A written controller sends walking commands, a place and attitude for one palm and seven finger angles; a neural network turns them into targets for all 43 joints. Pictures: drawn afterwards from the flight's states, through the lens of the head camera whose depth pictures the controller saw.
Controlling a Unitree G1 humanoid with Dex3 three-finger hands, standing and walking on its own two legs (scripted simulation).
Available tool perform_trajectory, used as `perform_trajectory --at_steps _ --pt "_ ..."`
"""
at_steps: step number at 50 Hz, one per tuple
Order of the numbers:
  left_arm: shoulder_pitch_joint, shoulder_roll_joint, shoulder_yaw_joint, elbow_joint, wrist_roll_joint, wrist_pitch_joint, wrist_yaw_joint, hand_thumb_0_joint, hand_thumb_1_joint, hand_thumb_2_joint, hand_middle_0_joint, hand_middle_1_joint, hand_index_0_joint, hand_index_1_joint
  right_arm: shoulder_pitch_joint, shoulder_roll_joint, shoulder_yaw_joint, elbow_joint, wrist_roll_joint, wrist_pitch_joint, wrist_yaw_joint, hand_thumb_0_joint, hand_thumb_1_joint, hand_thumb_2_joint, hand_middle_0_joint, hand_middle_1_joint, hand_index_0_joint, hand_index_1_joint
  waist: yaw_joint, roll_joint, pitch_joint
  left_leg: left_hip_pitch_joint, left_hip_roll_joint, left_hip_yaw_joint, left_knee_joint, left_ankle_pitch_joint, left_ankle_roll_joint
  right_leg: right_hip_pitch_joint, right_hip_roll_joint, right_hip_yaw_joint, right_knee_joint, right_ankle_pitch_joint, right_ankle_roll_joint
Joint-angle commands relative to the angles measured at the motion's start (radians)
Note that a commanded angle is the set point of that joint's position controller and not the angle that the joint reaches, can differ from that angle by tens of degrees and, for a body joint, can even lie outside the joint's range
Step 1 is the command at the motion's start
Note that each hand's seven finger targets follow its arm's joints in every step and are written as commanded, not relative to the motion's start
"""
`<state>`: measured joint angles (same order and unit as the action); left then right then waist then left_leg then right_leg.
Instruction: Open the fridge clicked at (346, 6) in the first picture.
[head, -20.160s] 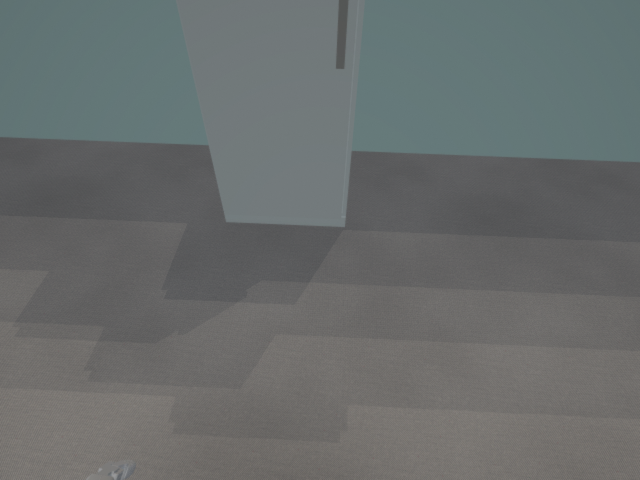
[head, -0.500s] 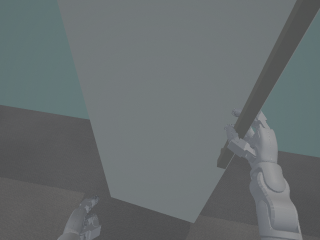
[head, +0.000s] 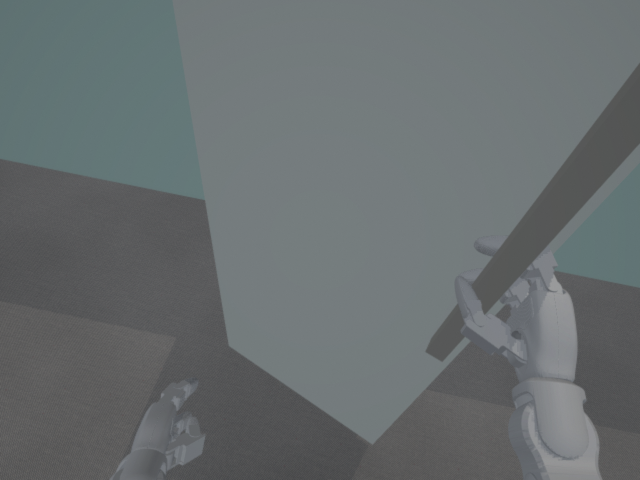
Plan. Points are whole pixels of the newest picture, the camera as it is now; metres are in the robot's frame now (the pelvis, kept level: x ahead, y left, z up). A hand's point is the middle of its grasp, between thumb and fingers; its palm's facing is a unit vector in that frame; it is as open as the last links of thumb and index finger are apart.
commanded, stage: walk backward, drawing the door open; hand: right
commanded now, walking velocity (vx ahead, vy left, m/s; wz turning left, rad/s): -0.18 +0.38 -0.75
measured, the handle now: (526, 232) +0.33 -0.13 +0.22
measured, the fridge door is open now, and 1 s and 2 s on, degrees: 22 57 73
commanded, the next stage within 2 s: stop walking and hold the door back in 1.34 s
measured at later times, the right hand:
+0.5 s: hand (379, 422) +0.16 -0.01 +0.14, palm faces +0.19 +0.96 -0.21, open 7.5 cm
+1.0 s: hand out of the picture +0.10 +0.12 +0.14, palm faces +0.63 +0.75 -0.22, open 7.6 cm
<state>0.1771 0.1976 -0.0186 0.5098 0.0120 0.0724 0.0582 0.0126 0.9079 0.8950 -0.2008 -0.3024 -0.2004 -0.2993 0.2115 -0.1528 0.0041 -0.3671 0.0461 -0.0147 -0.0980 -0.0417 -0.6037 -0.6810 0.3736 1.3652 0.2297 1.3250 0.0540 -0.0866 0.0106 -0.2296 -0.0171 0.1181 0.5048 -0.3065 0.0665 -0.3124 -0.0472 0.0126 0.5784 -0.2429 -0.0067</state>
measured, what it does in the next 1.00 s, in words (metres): steps to the left, turning right: left foot, then right foot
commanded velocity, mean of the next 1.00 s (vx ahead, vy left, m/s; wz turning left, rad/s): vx -0.15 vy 0.40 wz -0.75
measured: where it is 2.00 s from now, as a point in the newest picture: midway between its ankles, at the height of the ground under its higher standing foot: outside the picture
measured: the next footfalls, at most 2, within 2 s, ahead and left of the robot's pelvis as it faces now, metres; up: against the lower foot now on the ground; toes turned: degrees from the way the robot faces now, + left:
left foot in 0.34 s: +0.01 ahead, +0.18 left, +0.00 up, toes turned -13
right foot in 0.56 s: -0.10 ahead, +0.03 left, +0.00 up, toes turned -29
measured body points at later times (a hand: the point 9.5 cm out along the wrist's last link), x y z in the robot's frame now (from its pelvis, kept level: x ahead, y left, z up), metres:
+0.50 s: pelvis -0.08 +0.14 -0.01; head -0.04 +0.15 +0.44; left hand +0.13 +0.32 -0.12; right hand +0.14 -0.06 +0.15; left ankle -0.03 +0.19 -0.74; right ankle -0.12 +0.02 -0.69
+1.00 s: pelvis -0.04 +0.38 +0.00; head +0.03 +0.35 +0.44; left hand +0.25 +0.42 -0.11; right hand +0.06 +0.09 +0.15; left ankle +0.04 +0.41 -0.74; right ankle -0.13 +0.32 -0.67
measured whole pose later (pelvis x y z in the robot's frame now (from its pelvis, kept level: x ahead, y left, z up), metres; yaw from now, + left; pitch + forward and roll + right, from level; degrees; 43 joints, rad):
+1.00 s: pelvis -0.04 +0.38 +0.00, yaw -47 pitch -1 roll -2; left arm 0.12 0.18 0.04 0.61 0.01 -0.10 0.08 0.02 0.91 0.90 -0.20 -0.30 -0.20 -0.30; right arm 0.12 -0.19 0.07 -0.44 -0.01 -0.06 -0.01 -0.05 -0.59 -0.91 0.31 1.24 0.13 1.15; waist 0.04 0.00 0.18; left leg -0.29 0.06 0.17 0.57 -0.27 0.07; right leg -0.45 -0.02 -0.11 1.06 -0.57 0.03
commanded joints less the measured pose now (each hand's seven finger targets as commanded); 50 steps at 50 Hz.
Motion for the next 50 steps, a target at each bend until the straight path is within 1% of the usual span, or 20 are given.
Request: perform_trajectory --at_steps 1,4,5,6,7,10,15,18,21,25,26,28,29,32,34,38,40,42,44,50 --pt "-0.103 0.038 0.028 -0.134 0.005 -0.089 0.036 0.0 0.9 0.9 -0.2 -0.3 -0.2 -0.3 -0.112 -0.1 -0.026 -0.294 -0.02 -0.122 0.021 0.0 -0.9 -0.9 0.45 1.4 0.45 1.4 -0.039 0.232 -0.202 0.099 0.222 -0.078 -0.076 0.602 0.027 -0.052 0.039 -0.021 0.167 -0.045 -0.009" --pt "-0.076 0.05 0.029 -0.102 0.013 -0.125 0.05 0.0 0.9 0.9 -0.2 -0.3 -0.2 -0.3 -0.152 -0.077 0.021 -0.321 -0.014 -0.119 0.026 0.0 -0.9 -0.9 0.45 1.4 0.45 1.4 -0.002 0.16 -0.158 -0.035 0.157 -0.009 0.04 0.398 0.021 0.08 -0.003 0.022 0.001 0.117 -0.008" --pt "-0.049 0.069 0.038 -0.09 0.018 -0.14 0.052 0.0 0.9 0.9 -0.2 -0.3 -0.2 -0.3 -0.182 -0.069 0.044 -0.341 -0.013 -0.121 0.029 0.0 -0.9 -0.9 0.45 1.4 0.45 1.4 0.03 0.055 -0.172 -0.188 0.07 0.013 0.177 0.268 -0.039 0.225 -0.108 0.192 -0.145 0.374 -0.059" --pt "-0.03 0.088 0.05 -0.081 0.037 -0.159 0.047 0.0 0.9 0.9 -0.2 -0.3 -0.2 -0.3 -0.227 -0.072 0.055 -0.364 -0.013 -0.13 0.033 0.0 -0.9 -0.9 0.45 1.4 0.45 1.4 0.043 -0.137 -0.189 -0.333 -0.038 -0.042 0.397 0.005 -0.109 0.328 -0.294 0.559 -0.317 0.572 -0.161" --pt "-0.024 0.09 0.066 -0.078 0.064 -0.161 0.04 0.0 0.9 0.9 -0.2 -0.3 -0.2 -0.3 -0.238 -0.116 0.026 -0.362 -0.054 -0.146 0.038 0.0 -0.9 -0.9 0.45 1.4 0.45 1.4 0.03 -0.206 -0.193 -0.382 -0.012 -0.179 0.612 -0.215 -0.132 0.301 -0.408 0.755 -0.344 0.611 -0.267" --pt "-0.126 0.075 0.065 -0.045 0.046 -0.183 0.022 0.0 0.9 0.9 -0.2 -0.3 -0.2 -0.3 -0.199 -0.092 0.005 -0.353 -0.059 -0.164 0.045 0.0 -0.9 -0.9 0.45 1.4 0.45 1.4 -0.046 0.049 -0.178 -0.268 0.044 -0.298 0.522 -0.155 -0.091 0.158 -0.326 0.466 -0.221 0.407 -0.186" --pt "-0.125 0.064 0.065 -0.018 0.012 -0.202 0.016 0.0 0.9 0.9 -0.2 -0.3 -0.2 -0.3 -0.286 -0.088 0.029 -0.36 -0.044 -0.143 0.034 0.0 -0.9 -0.9 0.45 1.4 0.45 1.4 -0.008 -0.108 -0.203 0.166 -0.019 -0.099 -0.087 -0.002 -0.095 -0.067 -0.065 0.233 -0.264 -0.121 -0.06" --pt "-0.121 0.024 0.073 -0.014 -0.01 -0.193 0.021 0.0 0.9 0.9 -0.2 -0.3 -0.2 -0.3 -0.284 -0.135 -0.017 -0.4 -0.043 -0.129 0.034 0.0 -0.9 -0.9 0.45 1.4 0.45 1.4 -0.011 0.252 -0.251 -0.048 0.191 -0.138 -0.249 -0.047 0.008 0.039 0.107 -0.062 0.201 -0.132 0.037" --pt "-0.132 -0.003 0.057 -0.035 0.022 -0.216 0.056 0.0 0.9 0.9 -0.2 -0.3 -0.2 -0.3 -0.315 -0.089 0.014 -0.368 -0.075 -0.117 0.061 0.0 -0.9 -0.9 0.45 1.4 0.45 1.4 -0.042 0.283 -0.168 -0.019 0.294 -0.139 -0.174 0.245 0.139 -0.169 0.036 -0.055 0.607 -0.284 0.023" --pt "-0.055 0.006 0.044 -0.041 0.024 -0.255 0.065 0.0 0.9 0.9 -0.2 -0.3 -0.2 -0.3 -0.335 -0.031 0.089 -0.362 -0.059 -0.145 0.068 0.0 -0.9 -0.9 0.45 1.4 0.45 1.4 0.006 0.2 -0.183 0.032 0.198 0.01 0.042 0.516 0.087 0.007 -0.003 -0.1 0.067 -0.117 0.017" --pt "-0.003 0.019 0.052 -0.033 0.024 -0.268 0.062 0.0 0.9 0.9 -0.2 -0.3 -0.2 -0.3 -0.361 -0.018 0.121 -0.366 -0.057 -0.152 0.068 0.0 -0.9 -0.9 0.45 1.4 0.45 1.4 0.043 0.151 -0.209 -0.086 0.157 0.023 0.193 0.464 0.039 0.184 -0.029 -0.062 -0.124 0.015 -0.004" --pt "-0.011 0.114 0.087 -0.058 0.049 -0.267 0.032 0.0 0.9 0.9 -0.2 -0.3 -0.2 -0.3 -0.425 -0.012 0.149 -0.378 -0.074 -0.182 0.067 0.0 -0.9 -0.9 0.45 1.4 0.45 1.4 0.034 -0.126 -0.23 -0.583 0.022 -0.092 0.645 -0.205 -0.129 0.578 -0.504 0.635 -0.281 0.742 -0.203" --pt "-0.055 0.133 0.092 -0.06 0.053 -0.262 0.017 0.0 0.9 0.9 -0.2 -0.3 -0.2 -0.3 -0.41 -0.054 0.106 -0.327 -0.115 -0.201 0.068 0.0 -0.9 -0.9 0.45 1.4 0.45 1.4 0.014 0.006 -0.213 -0.561 0.058 -0.222 0.755 -0.177 -0.108 0.469 -0.558 0.687 -0.246 0.732 -0.266" --pt "-0.136 0.12 0.097 -0.021 0.038 -0.26 0.003 0.0 0.9 0.9 -0.2 -0.3 -0.2 -0.3 -0.449 -0.087 0.048 -0.417 -0.088 -0.211 0.09 0.0 -0.9 -0.9 0.45 1.4 0.45 1.4 -0.022 -0.03 -0.141 -0.412 0.106 -0.29 0.689 -0.06 -0.105 0.18 -0.415 0.441 -0.212 0.348 -0.195" --pt "-0.142 0.109 0.093 -0.02 0.009 -0.254 -0.017 0.0 0.9 0.9 -0.2 -0.3 -0.2 -0.3 -0.387 -0.017 0.074 -0.329 -0.065 -0.18 0.084 0.0 -0.9 -0.9 0.45 1.4 0.45 1.4 -0.044 -0.083 -0.14 -0.096 0.065 -0.202 0.453 0.005 -0.107 -0.044 -0.263 0.213 -0.235 0.076 -0.099" --pt "-0.161 0.085 0.091 -0.046 -0.028 -0.231 -0.016 0.0 0.9 0.9 -0.2 -0.3 -0.2 -0.3 -0.411 -0.046 0.053 -0.362 -0.055 -0.154 0.067 0.0 -0.9 -0.9 0.45 1.4 0.45 1.4 -0.034 -0.13 -0.187 0.229 -0.039 -0.032 0.025 -0.013 -0.127 -0.168 -0.129 0.169 -0.216 -0.266 -0.05" --pt "-0.137 0.022 0.08 -0.034 -0.037 -0.219 -0.012 0.0 0.9 0.9 -0.2 -0.3 -0.2 -0.3 -0.403 -0.128 -0.006 -0.395 -0.055 -0.152 0.054 0.0 -0.9 -0.9 0.45 1.4 0.45 1.4 -0.028 0.214 -0.218 0.108 0.14 -0.149 -0.248 -0.071 -0.041 -0.111 0.073 -0.079 0.226 -0.261 0.044" --pt "-0.15 0.028 0.108 -0.036 -0.028 -0.25 0.006 0.0 0.9 0.9 -0.2 -0.3 -0.2 -0.3 -0.395 -0.173 -0.069 -0.442 -0.057 -0.14 0.051 0.0 -0.9 -0.9 0.45 1.4 0.45 1.4 -0.072 0.525 -0.263 0.027 0.376 -0.425 -0.236 0.123 0.129 -0.201 0.104 -0.01 0.82 -0.456 0.039" --pt "-0.17 -0.002 0.067 -0.043 0.004 -0.238 0.023 0.0 0.9 0.9 -0.2 -0.3 -0.2 -0.3 -0.343 -0.116 -0.025 -0.424 -0.059 -0.155 0.068 0.0 -0.9 -0.9 0.45 1.4 0.45 1.4 -0.054 0.256 -0.177 0.14 0.304 -0.205 -0.088 0.415 0.158 -0.273 0.018 -0.042 0.795 -0.339 0.038" --pt "-0.09 0.003 0.05 -0.069 0.018 -0.243 0.035 0.0 0.9 0.9 -0.2 -0.3 -0.2 -0.3 -0.33 -0.094 0.0 -0.414 -0.053 -0.174 0.051 0.0 -0.9 -0.9 0.45 1.4 0.45 1.4 -0.034 0.279 -0.236 0.166 0.255 -0.061 -0.048 0.572 0.118 -0.035 0.023 -0.172 0.169 -0.291 0.02"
